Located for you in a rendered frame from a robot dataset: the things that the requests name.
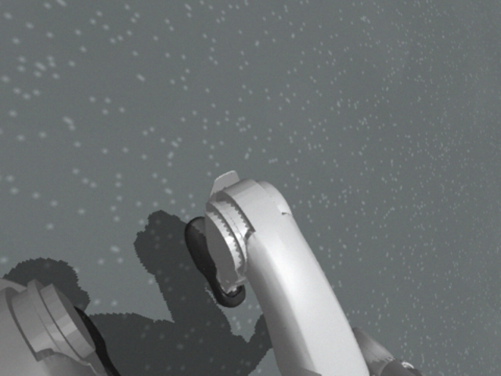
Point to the right robot foot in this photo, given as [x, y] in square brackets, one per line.
[196, 243]

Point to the right robot arm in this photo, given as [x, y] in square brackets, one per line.
[400, 368]

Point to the right robot hand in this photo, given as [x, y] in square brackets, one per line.
[375, 355]

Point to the left robot foot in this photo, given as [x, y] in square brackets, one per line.
[99, 344]

